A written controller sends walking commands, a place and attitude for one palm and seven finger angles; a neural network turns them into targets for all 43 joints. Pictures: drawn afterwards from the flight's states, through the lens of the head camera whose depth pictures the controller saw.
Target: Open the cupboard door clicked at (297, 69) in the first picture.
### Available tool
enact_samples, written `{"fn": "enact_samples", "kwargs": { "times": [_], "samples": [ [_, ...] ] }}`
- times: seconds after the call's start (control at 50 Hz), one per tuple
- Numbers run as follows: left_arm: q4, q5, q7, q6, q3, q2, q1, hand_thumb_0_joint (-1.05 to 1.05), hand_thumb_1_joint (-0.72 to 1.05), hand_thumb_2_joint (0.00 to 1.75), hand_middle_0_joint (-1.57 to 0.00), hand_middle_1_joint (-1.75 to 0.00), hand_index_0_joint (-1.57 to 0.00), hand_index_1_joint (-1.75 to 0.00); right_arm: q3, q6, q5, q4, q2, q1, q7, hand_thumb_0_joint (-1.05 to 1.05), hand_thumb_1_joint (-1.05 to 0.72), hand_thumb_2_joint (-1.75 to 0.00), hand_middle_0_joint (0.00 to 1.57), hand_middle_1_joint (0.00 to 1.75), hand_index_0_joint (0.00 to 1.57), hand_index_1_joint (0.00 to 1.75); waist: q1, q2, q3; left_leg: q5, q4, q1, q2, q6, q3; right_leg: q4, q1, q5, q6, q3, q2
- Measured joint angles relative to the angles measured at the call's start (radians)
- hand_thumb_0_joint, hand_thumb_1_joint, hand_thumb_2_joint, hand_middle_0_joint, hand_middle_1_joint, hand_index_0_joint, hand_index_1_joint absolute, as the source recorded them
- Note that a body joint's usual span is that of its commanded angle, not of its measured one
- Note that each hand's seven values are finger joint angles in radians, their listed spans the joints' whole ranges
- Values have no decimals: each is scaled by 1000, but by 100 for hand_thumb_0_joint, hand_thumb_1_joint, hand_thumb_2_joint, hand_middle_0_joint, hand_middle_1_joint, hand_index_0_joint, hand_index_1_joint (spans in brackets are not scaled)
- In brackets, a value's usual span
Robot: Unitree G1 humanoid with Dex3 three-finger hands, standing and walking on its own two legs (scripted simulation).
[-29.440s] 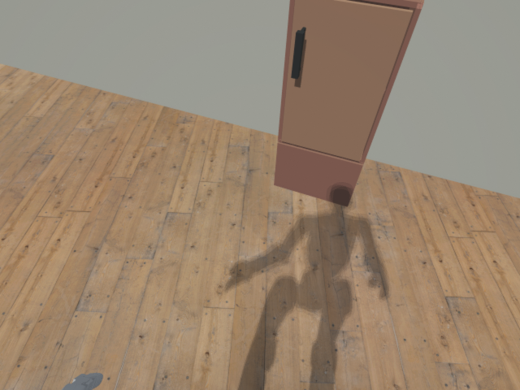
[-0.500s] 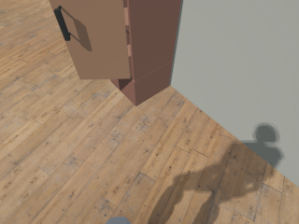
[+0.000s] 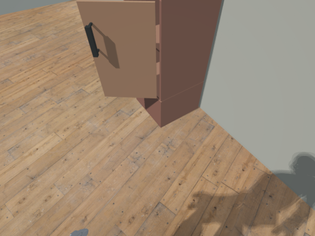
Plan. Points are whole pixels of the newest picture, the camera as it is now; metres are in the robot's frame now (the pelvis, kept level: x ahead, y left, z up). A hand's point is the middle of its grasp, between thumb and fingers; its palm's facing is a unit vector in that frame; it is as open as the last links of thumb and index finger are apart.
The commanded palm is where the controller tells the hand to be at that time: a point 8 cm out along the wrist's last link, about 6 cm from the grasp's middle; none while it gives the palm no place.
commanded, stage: take the last steps up to it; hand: left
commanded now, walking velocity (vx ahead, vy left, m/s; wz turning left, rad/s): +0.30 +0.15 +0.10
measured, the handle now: (93, 40) +0.98 +0.38 -0.01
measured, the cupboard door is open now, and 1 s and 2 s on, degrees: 53 53 53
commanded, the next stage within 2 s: come to a stop and stand still in 0.88 s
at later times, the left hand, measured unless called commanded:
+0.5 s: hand (65, 235) +0.15 +0.29 -0.17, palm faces +0.10 -0.98 -0.18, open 7.4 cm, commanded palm none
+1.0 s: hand (85, 157) +0.39 +0.29 -0.15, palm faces +0.06 -0.98 -0.21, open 7.2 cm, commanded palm none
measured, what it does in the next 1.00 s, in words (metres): walks ahead: left foot, then right foot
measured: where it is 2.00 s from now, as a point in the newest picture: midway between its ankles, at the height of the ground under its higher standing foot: (144, 214)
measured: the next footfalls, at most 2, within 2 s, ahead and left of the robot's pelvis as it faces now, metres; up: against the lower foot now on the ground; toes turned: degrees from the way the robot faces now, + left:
left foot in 0.32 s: +0.23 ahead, +0.19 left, +0.00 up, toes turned +9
right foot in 0.76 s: +0.36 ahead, +0.00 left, +0.00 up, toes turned -6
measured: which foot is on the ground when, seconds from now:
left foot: up 0.00-0.30, down 0.32-0.76, up 0.78-1.00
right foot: down 0.00-0.32, up 0.34-0.74, down 0.76-1.00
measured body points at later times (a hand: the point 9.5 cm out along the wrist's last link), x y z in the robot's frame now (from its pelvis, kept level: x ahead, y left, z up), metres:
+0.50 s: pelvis +0.16 +0.10 +0.01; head +0.19 +0.11 +0.46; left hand +0.15 +0.34 -0.15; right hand +0.25 -0.13 -0.13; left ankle +0.19 +0.19 -0.73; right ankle +0.14 -0.03 -0.65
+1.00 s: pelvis +0.34 +0.10 +0.02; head +0.37 +0.10 +0.47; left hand +0.39 +0.34 -0.13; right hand +0.37 -0.13 -0.14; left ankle +0.39 +0.24 -0.69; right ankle +0.32 +0.00 -0.73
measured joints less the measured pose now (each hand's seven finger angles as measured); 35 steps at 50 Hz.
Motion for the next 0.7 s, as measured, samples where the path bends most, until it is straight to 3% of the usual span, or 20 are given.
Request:
{"fn": "enact_samples", "kwargs": {
  "times": [0.04, 0.1, 0.18, 0.28, 0.32, 0.34, 0.38, 0.42, 0.46, 0.56, 0.7],
  "samples": [
    [2, -2, 10, -9, -5, -17, 25, 0, 91, 90, -20, -30, -20, -30, -10, 17, -5, 12, -13, -16, 7, 1, -90, -90, 21, 30, 20, 30, 2, 9, -2, 34, 190, -96, 18, -14, 8, -21, 35, -19, 1, -17, -4],
    [31, -4, 17, -15, -8, -32, 78, 0, 90, 90, -20, -30, -20, -30, -23, 22, -8, 3, -23, -49, 18, 1, -91, -90, 20, 30, 20, 30, 1, -5, -16, 155, 267, -204, 65, -41, 30, -119, 103, 2, 20, -29, -13],
    [88, -1, 15, -23, -10, -38, 140, 0, 91, 90, -20, -30, -20, -30, -30, 9, -5, -32, -24, -94, 30, 1, -91, -90, 20, 30, 19, 30, 13, -41, -22, 240, 112, -253, 107, -65, 56, -221, 180, 19, 39, -41, -40],
    [144, 4, 10, -17, -8, -36, 206, 1, 91, 90, -20, -30, -20, -30, -24, -12, -2, -69, -27, -157, 40, 1, -91, -90, 20, 30, 19, 30, 55, -64, -10, 265, -154, -197, 99, -55, 86, -210, 234, -39, 92, -45, -81],
    [157, 3, 8, -4, -3, -37, 242, 1, 90, 90, -20, -30, -20, -30, -17, -34, -5, -93, -35, -172, 39, 1, -91, -90, 20, 30, 19, 30, 63, -54, -13, 264, -252, -136, 93, -36, 97, -116, 217, -107, 93, -37, -93],
    [164, 0, 7, 7, -1, -33, 247, 1, 90, 90, -20, -30, -20, -30, -18, -49, -9, -102, -33, -182, 31, 1, -91, -90, 20, 30, 19, 30, 55, -53, -10, 315, -228, -147, 89, -19, 96, 4, 177, -172, 75, -22, -98],
    [173, -2, 9, 32, 1, -12, 228, 1, 90, 90, -20, -30, -20, -30, -10, -64, -13, -111, -9, -197, 12, 0, -91, -90, 20, 30, 19, 30, 52, -74, 7, 274, -157, -153, 76, 7, 114, 301, 56, -241, 32, 45, -80],
    [170, -3, 10, 43, 4, 4, 196, 1, 91, 90, -20, -30, -20, -30, 1, -68, -12, -113, 14, -188, -1, 0, -91, -90, 20, 30, 19, 30, 50, -81, 8, 240, -173, -122, 67, 18, 130, 510, -63, -202, 7, 59, -53],
    [152, -1, 7, 41, 7, 12, 158, 1, 91, 90, -20, -30, -19, -30, 10, -70, -11, -102, 33, -167, -11, 0, -91, -90, 20, 30, 19, 30, 47, -78, 5, 250, -234, -73, 55, 17, 140, 576, -148, -139, -1, 44, -41],
    [83, 0, 3, 32, 8, 5, 69, 1, 91, 90, -20, -30, -19, -30, -3, -73, -9, -63, 19, -100, -25, -1, -95, -90, 21, 30, 20, 30, 32, -57, -14, 272, -384, 49, 17, 36, 161, 411, -233, -43, 1, 17, -31],
    [19, 1, -3, 27, -1, -9, -40, 1, 91, 90, -20, -30, -19, -30, 3, -59, -14, 5, 12, -3, -13, 0, -93, -90, 21, 30, 20, 30, -6, -41, -14, 210, -430, 164, -11, 24, 172, 108, -157, 10, -4, 21, -15]
  ]
}}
